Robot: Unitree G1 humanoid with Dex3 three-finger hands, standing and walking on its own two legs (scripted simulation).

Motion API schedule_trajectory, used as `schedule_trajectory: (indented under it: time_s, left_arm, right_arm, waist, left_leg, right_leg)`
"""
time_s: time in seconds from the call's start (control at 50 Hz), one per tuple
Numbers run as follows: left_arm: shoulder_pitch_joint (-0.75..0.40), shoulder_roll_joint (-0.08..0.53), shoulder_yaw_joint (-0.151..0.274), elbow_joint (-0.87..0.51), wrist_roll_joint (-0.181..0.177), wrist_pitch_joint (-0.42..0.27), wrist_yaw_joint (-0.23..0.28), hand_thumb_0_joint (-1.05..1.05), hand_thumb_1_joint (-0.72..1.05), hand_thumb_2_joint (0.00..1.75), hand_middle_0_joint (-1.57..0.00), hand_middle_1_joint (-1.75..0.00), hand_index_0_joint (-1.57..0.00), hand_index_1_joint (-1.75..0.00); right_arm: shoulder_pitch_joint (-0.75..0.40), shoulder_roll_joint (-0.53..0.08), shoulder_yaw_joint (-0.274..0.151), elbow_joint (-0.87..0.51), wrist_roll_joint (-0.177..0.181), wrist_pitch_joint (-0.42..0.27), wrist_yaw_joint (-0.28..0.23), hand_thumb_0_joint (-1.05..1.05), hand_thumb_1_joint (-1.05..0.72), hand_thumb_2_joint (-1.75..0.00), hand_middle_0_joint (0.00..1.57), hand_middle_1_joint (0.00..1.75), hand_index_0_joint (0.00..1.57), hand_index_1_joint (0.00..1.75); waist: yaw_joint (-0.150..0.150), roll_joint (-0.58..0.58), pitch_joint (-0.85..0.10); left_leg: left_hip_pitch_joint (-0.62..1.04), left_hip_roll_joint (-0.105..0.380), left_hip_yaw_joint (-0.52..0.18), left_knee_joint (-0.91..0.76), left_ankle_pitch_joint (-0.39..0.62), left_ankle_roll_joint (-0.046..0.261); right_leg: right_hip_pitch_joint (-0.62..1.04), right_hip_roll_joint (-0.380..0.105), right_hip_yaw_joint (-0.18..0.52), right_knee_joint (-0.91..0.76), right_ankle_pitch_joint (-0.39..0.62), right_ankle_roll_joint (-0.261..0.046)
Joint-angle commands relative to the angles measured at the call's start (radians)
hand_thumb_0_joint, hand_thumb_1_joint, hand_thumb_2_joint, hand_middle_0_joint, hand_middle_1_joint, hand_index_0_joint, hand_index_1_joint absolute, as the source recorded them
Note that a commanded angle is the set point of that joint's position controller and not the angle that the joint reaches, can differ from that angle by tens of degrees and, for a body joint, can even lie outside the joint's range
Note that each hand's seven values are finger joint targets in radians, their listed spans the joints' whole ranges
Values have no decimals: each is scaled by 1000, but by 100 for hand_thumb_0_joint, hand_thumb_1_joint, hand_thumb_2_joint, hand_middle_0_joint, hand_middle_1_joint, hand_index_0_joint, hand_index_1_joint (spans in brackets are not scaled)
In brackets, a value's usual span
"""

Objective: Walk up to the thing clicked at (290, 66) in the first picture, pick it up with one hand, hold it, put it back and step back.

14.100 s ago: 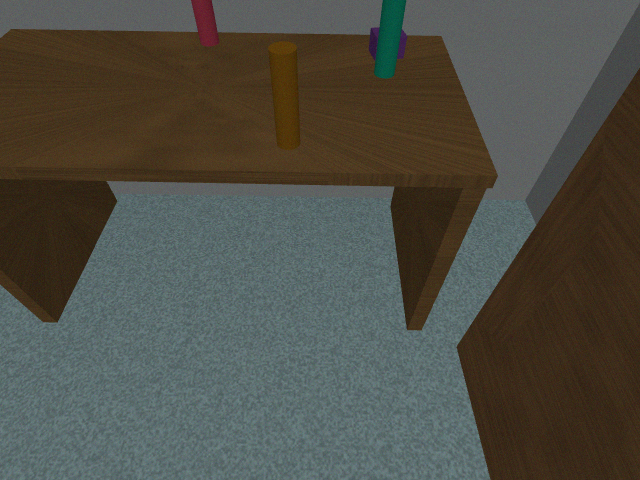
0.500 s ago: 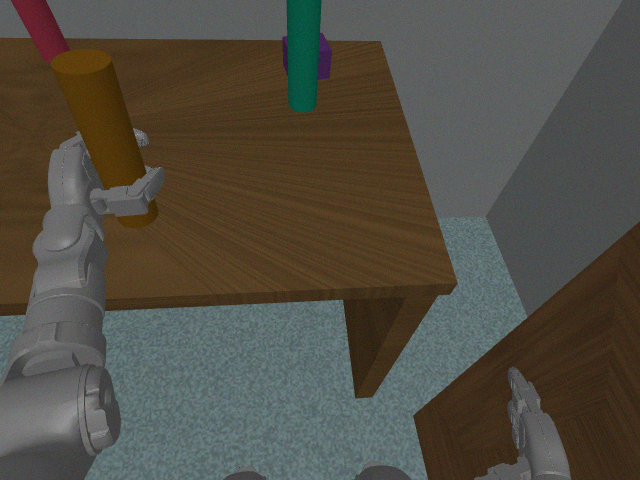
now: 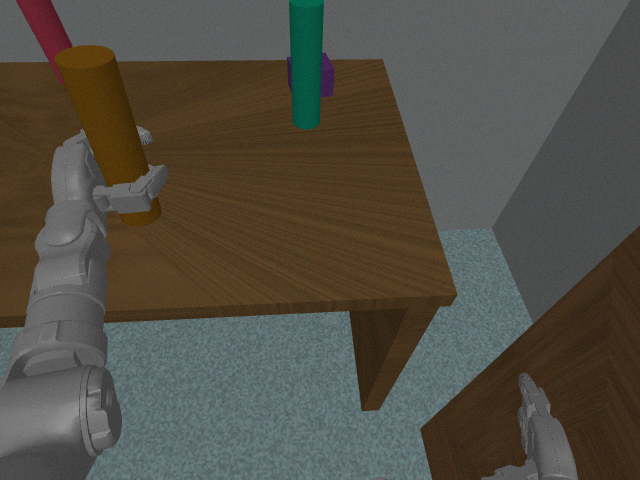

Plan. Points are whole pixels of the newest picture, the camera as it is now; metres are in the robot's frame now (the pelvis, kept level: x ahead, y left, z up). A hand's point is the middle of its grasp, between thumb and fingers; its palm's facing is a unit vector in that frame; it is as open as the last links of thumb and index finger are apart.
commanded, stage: lift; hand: left
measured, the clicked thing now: (118, 148) +0.45 +0.22 +0.17
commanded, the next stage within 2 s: hold in 1.16 s
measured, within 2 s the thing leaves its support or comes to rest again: neither
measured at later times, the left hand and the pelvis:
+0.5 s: hand (110, 159) +0.39 +0.20 +0.21, palm faces +0.17 -0.99 -0.02, open 7.3 cm; pelvis +0.00 +0.00 +0.01, yaw +1 degrees
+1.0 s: hand (90, 152) +0.35 +0.18 +0.26, palm faces +0.15 -0.99 +0.00, open 7.3 cm; pelvis -0.01 +0.00 +0.02, yaw +2 degrees
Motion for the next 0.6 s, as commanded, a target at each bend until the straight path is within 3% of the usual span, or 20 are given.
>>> schedule_trajectory:
  time_s: [0.0, 0.04, 0.06, 0.08, 0.1, 0.14, 0.16, 0.18, 0.22, 0.24, 0.3, 0.32, 0.38, 0.4, 0.46, 0.48, 0.5, 0.52, 0.56, 0.58]
  left_arm:
    - [-493, 235, 24, -331, -26, -78, 9, 0, 40, 130, -139, -144, -141, -144]
    - [-482, 220, 17, -371, -26, -69, 10, 0, 41, 131, -139, -144, -141, -144]
    - [-469, 249, 34, -383, -26, -57, 14, 0, 40, 131, -140, -145, -141, -145]
    - [-452, 234, 29, -393, -30, -44, 18, 0, 40, 131, -140, -145, -142, -145]
    - [-445, 212, 19, -418, -34, -35, 20, 0, 41, 131, -139, -144, -141, -144]
    - [-445, 246, 35, -472, -27, -9, 34, 0, 42, 131, -138, -143, -140, -143]
    - [-428, 214, 19, -485, -25, 7, 38, 0, 42, 130, -137, -142, -139, -142]
    - [-412, 206, 22, -514, -29, 21, 42, 0, 41, 130, -136, -142, -138, -142]
    - [-387, 203, 25, -562, -34, 48, 47, 0, 42, 129, -136, -142, -138, -142]
    - [-381, 189, 16, -601, -34, 64, 53, 0, 43, 129, -135, -142, -137, -141]
    - [-326, 154, 4, -663, -33, 113, 59, 0, 40, 130, -137, -143, -139, -143]
    - [-322, 157, 14, -687, -38, 129, 61, 0, 40, 130, -136, -143, -138, -143]
    - [-286, 121, -2, -740, -43, 187, 59, 0, 39, 131, -137, -144, -139, -144]
    - [-273, 143, 16, -753, -44, 207, 60, 0, 41, 132, -138, -146, -140, -145]
    - [-266, 113, -6, -811, -41, 270, 58, 0, 44, 133, -138, -145, -140, -145]
    - [-274, 128, 8, -840, -46, 287, 58, 0, 46, 134, -138, -145, -140, -145]
    - [-249, 141, 23, -829, -49, 307, 56, 0, 47, 134, -138, -146, -140, -146]
    - [-243, 123, 8, -845, -45, 328, 54, 0, 49, 134, -138, -146, -140, -146]
    - [-284, 107, -10, -916, -50, 351, 52, 0, 49, 133, -138, -145, -140, -145]
    - [-260, 106, 5, -908, -56, 367, 52, 0, 50, 135, -139, -147, -141, -147]
  right_arm:
    - [-35, -152, -86, -163, 0, -69, -14, 0, 54, -5, 5, 5, 5, 5]
    - [-56, -108, -39, -192, 2, -77, -10, 0, 55, -5, 5, 5, 5, 5]
    - [-26, -139, -68, -170, 2, -74, -16, 0, 55, -5, 5, 5, 5, 5]
    - [-8, -114, -55, -136, 3, -70, -16, 0, 55, -5, 5, 5, 5, 5]
    - [-35, -129, -62, -170, 3, -75, -16, 0, 55, -5, 5, 5, 5, 5]
    - [-24, -151, -83, -154, 3, -75, -22, 0, 55, -5, 5, 5, 5, 5]
    - [-29, -115, -55, -160, 4, -76, -21, 0, 56, -5, 5, 5, 5, 5]
    - [-30, -144, -84, -148, 3, -79, -24, 0, 56, -5, 5, 5, 5, 5]
    - [-15, -151, -92, -130, 5, -82, -29, 0, 56, -5, 5, 5, 5, 5]
    - [-52, -159, -97, -155, 7, -89, -30, 0, 56, -4, 5, 5, 5, 5]
    - [-64, -116, -62, -158, 10, -98, -30, 0, 56, -4, 5, 5, 5, 5]
    - [-60, -141, -90, -146, 10, -103, -32, 0, 56, -5, 5, 5, 5, 5]
    - [-70, -106, -51, -151, 8, -118, -32, 0, 56, -4, 5, 5, 5, 5]
    - [-39, -110, -67, -97, 7, -115, -33, 0, 56, -4, 5, 5, 5, 5]
    - [-44, -125, -74, -120, 3, -123, -31, 0, 56, -4, 5, 5, 5, 5]
    - [-38, -87, -41, -92, 5, -122, -27, 0, 57, -4, 5, 5, 5, 5]
    - [-52, -116, -68, -91, 7, -125, -28, 0, 57, -4, 5, 5, 5, 5]
    - [-64, -137, -94, -93, 4, -130, -31, 0, 56, -4, 5, 5, 5, 5]
    - [-73, -95, -47, -103, 7, -138, -22, 0, 56, -4, 5, 5, 5, 5]
    - [-81, -105, -55, -108, 6, -144, -26, 0, 57, -4, 5, 5, 5, 5]
  waist:
    - [7, 70, -400]
    - [23, 71, -420]
    - [18, 86, -434]
    - [31, 99, -378]
    - [26, 71, -381]
    - [29, 83, -403]
    - [40, 70, -370]
    - [37, 67, -362]
    - [33, 58, -339]
    - [46, 60, -332]
    - [56, 31, -289]
    - [53, 26, -287]
    - [62, 15, -268]
    - [62, 35, -255]
    - [54, 22, -255]
    - [76, 33, -213]
    - [69, 21, -212]
    - [58, 5, -208]
    - [65, 25, -191]
    - [67, -13, -200]
  left_leg:
    - [308, -5, -23, -85, 393, -3]
    - [302, -7, -22, -89, 409, -4]
    - [321, -8, -19, -86, 434, -4]
    - [300, -12, -15, -94, 412, -4]
    - [303, -9, -16, -100, 410, -2]
    - [320, -14, -10, -103, 417, 1]
    - [303, -16, -9, -115, 396, 1]
    - [315, -10, -14, -127, 397, -3]
    - [324, -14, -10, -139, 378, 0]
    - [332, -12, -14, -152, 370, -5]
    - [328, -19, -9, -171, 364, 1]
    - [337, -16, -12, -181, 358, -1]
    - [358, -20, -11, -197, 361, 2]
    - [360, -25, -7, -198, 366, 2]
    - [390, -25, -7, -213, 386, 3]
    - [365, -30, -5, -222, 357, 4]
    - [375, -30, -6, -229, 347, 5]
    - [387, -29, -9, -240, 329, 6]
    - [388, -36, -2, -251, 291, 8]
    - [393, -33, -10, -256, 291, 11]
  right_leg:
    - [121, 17, -21, -78, 336, -23]
    - [155, 16, -21, -78, 355, -23]
    - [156, 15, -19, -79, 375, -22]
    - [158, 14, -20, -88, 361, -22]
    - [170, 15, -21, -91, 365, -21]
    - [194, 12, -18, -103, 387, -18]
    - [201, 11, -20, -110, 375, -17]
    - [196, 15, -26, -111, 362, -21]
    - [204, 13, -26, -130, 356, -17]
    - [208, 15, -31, -132, 338, -21]
    - [249, 12, -33, -151, 342, -17]
    - [248, 14, -35, -155, 331, -19]
    - [266, 12, -40, -172, 332, -18]
    - [267, 8, -37, -180, 343, -16]
    - [276, 7, -40, -194, 360, -18]
    - [281, 3, -41, -206, 332, -17]
    - [283, 3, -40, -213, 323, -16]
    - [271, 5, -40, -221, 310, -15]
    - [278, 0, -38, -241, 276, -17]
    - [292, 2, -43, -244, 274, -14]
